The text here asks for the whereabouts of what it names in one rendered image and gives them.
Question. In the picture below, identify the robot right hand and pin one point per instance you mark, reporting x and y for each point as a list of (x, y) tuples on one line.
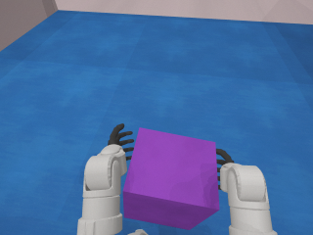
[(226, 157)]

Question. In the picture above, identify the robot left hand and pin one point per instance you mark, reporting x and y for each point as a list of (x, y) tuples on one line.
[(115, 137)]

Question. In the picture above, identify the carton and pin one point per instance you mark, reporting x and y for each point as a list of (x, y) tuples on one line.
[(172, 180)]

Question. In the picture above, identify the robot left forearm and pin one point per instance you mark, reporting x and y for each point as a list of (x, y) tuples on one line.
[(101, 189)]

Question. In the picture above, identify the robot right forearm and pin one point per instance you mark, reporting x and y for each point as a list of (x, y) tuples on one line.
[(247, 198)]

